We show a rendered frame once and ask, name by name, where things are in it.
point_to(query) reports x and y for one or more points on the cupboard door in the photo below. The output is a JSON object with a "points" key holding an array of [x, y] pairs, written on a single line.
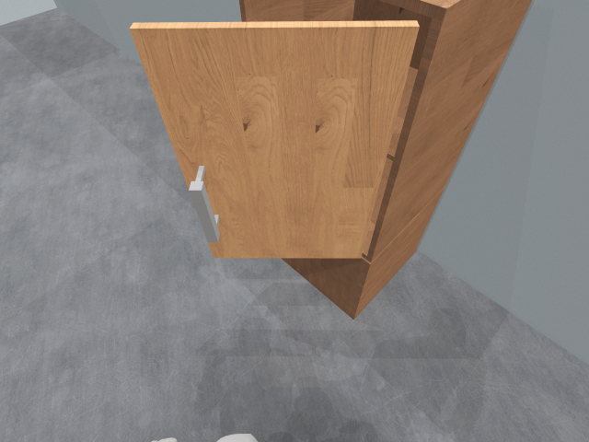
{"points": [[292, 121]]}

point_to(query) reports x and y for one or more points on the handle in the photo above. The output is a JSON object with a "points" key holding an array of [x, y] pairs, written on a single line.
{"points": [[203, 207]]}

